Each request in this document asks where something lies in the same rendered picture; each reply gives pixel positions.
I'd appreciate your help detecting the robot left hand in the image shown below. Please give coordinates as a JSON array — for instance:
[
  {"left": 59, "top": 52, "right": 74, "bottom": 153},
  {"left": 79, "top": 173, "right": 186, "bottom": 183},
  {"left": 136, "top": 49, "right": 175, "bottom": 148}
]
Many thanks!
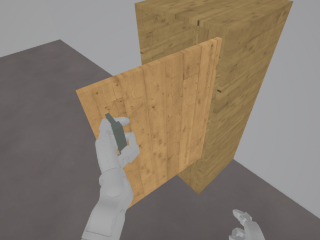
[{"left": 95, "top": 117, "right": 140, "bottom": 174}]

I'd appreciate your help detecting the robot left forearm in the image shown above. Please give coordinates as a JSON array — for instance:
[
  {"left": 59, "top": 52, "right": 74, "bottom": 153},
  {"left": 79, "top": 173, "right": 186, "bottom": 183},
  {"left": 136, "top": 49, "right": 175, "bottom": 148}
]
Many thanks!
[{"left": 81, "top": 168, "right": 133, "bottom": 240}]

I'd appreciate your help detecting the handle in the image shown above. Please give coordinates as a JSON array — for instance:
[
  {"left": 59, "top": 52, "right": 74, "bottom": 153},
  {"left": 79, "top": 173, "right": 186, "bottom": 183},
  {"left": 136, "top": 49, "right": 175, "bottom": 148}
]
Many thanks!
[{"left": 105, "top": 113, "right": 127, "bottom": 160}]

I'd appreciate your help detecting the robot right hand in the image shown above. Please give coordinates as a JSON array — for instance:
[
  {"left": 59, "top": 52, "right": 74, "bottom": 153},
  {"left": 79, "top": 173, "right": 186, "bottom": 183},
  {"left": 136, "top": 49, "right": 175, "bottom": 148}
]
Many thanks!
[{"left": 229, "top": 209, "right": 265, "bottom": 240}]

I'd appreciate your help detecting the cupboard door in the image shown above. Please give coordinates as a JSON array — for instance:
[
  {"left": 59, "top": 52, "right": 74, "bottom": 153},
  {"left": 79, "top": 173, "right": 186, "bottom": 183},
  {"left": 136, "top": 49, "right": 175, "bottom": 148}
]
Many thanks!
[{"left": 75, "top": 37, "right": 222, "bottom": 209}]

